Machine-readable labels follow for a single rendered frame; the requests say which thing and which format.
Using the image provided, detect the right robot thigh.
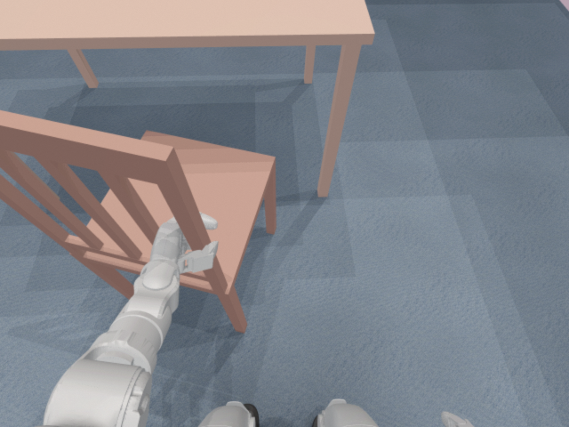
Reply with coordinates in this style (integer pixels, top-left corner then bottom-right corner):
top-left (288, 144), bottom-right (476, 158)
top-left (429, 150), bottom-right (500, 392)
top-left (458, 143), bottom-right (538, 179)
top-left (317, 403), bottom-right (379, 427)

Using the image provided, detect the table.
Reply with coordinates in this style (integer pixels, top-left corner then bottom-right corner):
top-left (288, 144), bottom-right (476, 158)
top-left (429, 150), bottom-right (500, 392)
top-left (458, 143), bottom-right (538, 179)
top-left (0, 0), bottom-right (375, 200)

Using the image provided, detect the robot left upper arm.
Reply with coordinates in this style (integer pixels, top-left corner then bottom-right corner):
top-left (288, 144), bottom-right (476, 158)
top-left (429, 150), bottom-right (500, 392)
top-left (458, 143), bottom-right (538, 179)
top-left (36, 359), bottom-right (152, 427)

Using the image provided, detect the chair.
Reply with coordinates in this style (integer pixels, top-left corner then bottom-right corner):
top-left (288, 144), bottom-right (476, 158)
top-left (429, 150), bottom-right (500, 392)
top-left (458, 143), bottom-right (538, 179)
top-left (0, 110), bottom-right (276, 333)

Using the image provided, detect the left robot forearm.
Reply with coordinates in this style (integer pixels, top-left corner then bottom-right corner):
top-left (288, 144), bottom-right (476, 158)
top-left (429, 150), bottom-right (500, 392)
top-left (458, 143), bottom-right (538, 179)
top-left (43, 259), bottom-right (180, 425)

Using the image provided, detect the left robot thigh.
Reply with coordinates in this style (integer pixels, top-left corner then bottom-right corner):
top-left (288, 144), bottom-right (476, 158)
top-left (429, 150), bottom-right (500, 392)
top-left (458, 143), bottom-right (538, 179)
top-left (198, 406), bottom-right (255, 427)

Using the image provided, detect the robot thigh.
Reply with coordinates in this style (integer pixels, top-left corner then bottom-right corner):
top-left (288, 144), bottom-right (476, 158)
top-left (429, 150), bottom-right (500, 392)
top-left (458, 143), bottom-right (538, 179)
top-left (198, 406), bottom-right (255, 427)
top-left (317, 403), bottom-right (379, 427)

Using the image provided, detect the robot left hand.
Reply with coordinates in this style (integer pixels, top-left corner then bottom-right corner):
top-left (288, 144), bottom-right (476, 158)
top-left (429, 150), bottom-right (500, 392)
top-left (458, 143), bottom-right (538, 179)
top-left (150, 212), bottom-right (219, 274)

